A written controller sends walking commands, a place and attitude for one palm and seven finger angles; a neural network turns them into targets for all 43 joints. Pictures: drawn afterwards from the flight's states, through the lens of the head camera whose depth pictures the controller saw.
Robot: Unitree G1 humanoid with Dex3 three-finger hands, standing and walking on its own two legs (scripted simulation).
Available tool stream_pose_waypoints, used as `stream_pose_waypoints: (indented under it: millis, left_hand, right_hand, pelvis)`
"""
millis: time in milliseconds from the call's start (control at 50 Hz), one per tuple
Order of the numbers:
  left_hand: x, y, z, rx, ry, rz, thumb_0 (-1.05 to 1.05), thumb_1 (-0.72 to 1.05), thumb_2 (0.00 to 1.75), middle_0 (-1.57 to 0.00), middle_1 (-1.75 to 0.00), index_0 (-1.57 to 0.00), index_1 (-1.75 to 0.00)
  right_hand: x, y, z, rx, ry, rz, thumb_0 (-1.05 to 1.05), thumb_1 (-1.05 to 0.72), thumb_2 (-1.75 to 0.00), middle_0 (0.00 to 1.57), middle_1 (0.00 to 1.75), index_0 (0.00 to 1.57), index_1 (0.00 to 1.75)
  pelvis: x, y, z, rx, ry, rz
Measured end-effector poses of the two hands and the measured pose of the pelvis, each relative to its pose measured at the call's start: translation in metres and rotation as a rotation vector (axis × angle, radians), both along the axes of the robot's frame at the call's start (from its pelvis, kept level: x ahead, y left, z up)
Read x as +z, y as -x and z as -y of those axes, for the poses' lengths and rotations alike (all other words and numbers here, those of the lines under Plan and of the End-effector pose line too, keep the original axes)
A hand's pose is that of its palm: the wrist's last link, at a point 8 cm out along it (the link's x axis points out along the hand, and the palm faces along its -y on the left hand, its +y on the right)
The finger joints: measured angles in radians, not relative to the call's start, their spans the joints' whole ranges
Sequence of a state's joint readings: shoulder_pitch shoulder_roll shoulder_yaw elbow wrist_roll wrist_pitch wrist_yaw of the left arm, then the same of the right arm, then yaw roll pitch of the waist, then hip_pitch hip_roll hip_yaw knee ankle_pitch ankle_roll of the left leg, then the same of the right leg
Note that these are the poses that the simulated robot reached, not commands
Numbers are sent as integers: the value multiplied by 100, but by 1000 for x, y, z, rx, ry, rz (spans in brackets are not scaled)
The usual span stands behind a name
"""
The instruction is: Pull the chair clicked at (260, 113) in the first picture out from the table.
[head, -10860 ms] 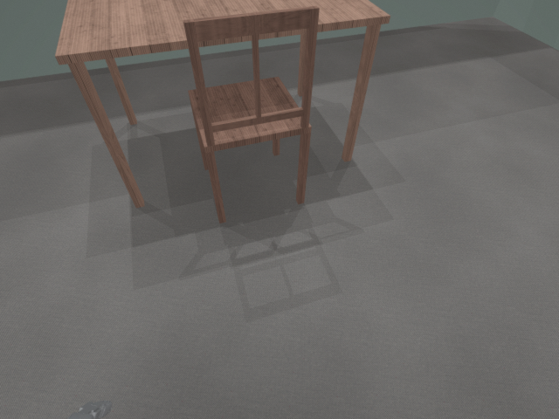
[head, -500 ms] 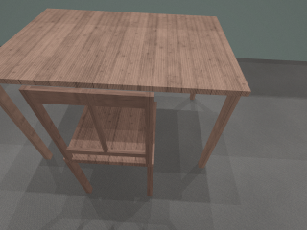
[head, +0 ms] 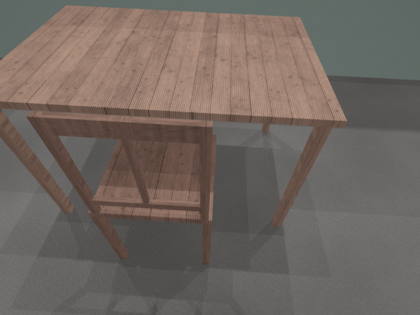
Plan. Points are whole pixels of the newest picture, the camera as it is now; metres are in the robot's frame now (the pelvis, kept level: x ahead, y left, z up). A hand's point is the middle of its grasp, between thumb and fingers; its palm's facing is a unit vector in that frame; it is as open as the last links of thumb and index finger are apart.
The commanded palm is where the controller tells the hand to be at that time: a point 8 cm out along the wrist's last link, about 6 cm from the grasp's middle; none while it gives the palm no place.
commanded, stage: raise the hand toward the chair's back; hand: left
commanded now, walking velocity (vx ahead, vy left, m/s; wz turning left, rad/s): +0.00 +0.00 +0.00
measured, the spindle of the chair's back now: (137, 174) +0.47 +0.23 -0.09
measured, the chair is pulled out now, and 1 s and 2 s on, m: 0.00 0.00 0.00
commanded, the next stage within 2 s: aim the fingers beside a spindle in 2.00 s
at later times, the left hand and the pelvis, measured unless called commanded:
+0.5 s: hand out of the picture +0.13 +0.16 -0.05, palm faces +0.08 -1.00 -0.06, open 10.8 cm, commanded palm +0.12 +0.21 -0.05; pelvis -0.05 -0.04 -0.11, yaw +3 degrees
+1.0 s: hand (125, 290) +0.17 +0.17 -0.05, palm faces +0.01 -1.00 -0.05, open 15.1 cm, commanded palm +0.15 +0.23 -0.04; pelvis -0.04 -0.02 -0.09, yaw +1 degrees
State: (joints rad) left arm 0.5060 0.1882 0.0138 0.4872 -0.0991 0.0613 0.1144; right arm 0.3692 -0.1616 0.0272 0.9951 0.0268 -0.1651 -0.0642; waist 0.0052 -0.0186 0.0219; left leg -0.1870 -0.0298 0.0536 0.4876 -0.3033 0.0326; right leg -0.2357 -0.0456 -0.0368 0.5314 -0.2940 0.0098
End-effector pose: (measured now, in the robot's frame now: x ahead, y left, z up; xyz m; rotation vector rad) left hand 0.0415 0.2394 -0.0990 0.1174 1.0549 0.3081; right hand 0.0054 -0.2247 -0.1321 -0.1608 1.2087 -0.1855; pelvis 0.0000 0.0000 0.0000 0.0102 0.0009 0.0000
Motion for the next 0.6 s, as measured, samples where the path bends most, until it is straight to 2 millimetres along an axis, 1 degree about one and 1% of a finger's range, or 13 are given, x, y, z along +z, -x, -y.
stream_pose_waypoints:
  millis: [40,100,140,160,200,260,320,340,380,420,460,520,600]
  left_hand:
    - [33,-43,-6,-20,-43,243,5,94,88,-19,-30,-19,-29]
    - [75,-104,5,-103,-38,606,4,89,87,-18,-29,-18,-29]
    - [89,-131,22,-162,35,824,3,85,85,-18,-28,-18,-28]
    - [91,-137,31,-198,79,915,3,83,84,-17,-28,-18,-28]
    - [87,-139,48,-280,151,1044,2,78,83,-17,-28,-17,-27]
    - [61,-122,59,-350,187,1069,1,70,80,-17,-27,-17,-26]
    - [31,-94,51,-294,172,968,1,62,77,-17,-26,-17,-25]
    - [25,-84,46,-263,150,938,1,59,76,-17,-25,-17,-25]
    - [23,-67,34,-215,92,918,1,54,74,-17,-25,-17,-24]
    - [31,-58,25,-198,36,951,1,49,72,-16,-24,-16,-24]
    - [41,-58,23,-219,9,1012,1,45,70,-15,-23,-15,-23]
    - [50,-72,29,-302,34,1069,1,37,67,-14,-22,-14,-22]
    - [45,-96,38,-377,116,1002,1,28,63,-13,-21,-13,-20]
  right_hand:
    - [5,-22,12,12,28,148,3,-93,-90,21,30,20,30]
    - [12,-60,30,57,68,346,2,-93,-90,21,30,20,30]
    - [19,-87,39,79,91,460,2,-92,-90,21,30,20,30]
    - [23,-100,43,89,99,510,2,-92,-90,21,30,20,30]
    - [30,-125,49,119,111,598,2,-92,-90,21,30,20,30]
    - [35,-157,53,169,122,692,1,-91,-90,20,29,20,30]
    - [31,-182,49,216,116,736,1,-91,-90,20,29,20,30]
    - [28,-187,46,229,110,742,1,-91,-90,20,29,20,30]
    - [18,-195,38,258,93,741,1,-91,-90,20,29,20,30]
    - [6,-196,28,283,69,724,1,-91,-90,20,29,20,30]
    - [-10,-193,19,301,41,696,1,-91,-90,20,29,20,30]
    - [-34,-177,9,299,-4,638,1,-90,-90,20,30,20,30]
    - [-55,-145,6,222,-46,541,1,-90,-90,21,30,20,30]
  pelvis:
    - [-4,4,-1,21,2,-13]
    - [-15,12,-1,35,8,-67]
    - [-26,18,2,21,5,-116]
    - [-33,21,4,12,2,-137]
    - [-46,26,9,2,0,-171]
    - [-68,32,17,-4,-5,-211]
    - [-85,37,23,5,-1,-232]
    - [-89,38,25,10,4,-238]
    - [-95,40,29,22,16,-250]
    - [-101,43,32,36,30,-260]
    - [-106,46,34,47,45,-269]
    - [-110,51,36,54,57,-281]
    - [-109,54,35,46,53,-286]
